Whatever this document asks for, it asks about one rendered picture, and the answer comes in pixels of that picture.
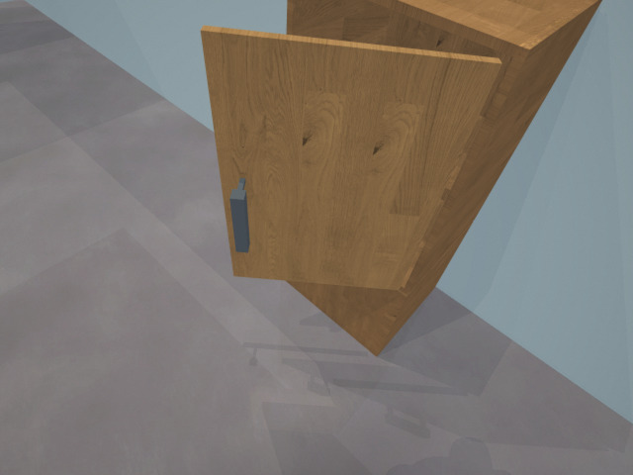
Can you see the handle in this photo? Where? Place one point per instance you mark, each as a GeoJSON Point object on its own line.
{"type": "Point", "coordinates": [239, 214]}

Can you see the cupboard door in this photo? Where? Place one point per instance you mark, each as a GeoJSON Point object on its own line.
{"type": "Point", "coordinates": [346, 149]}

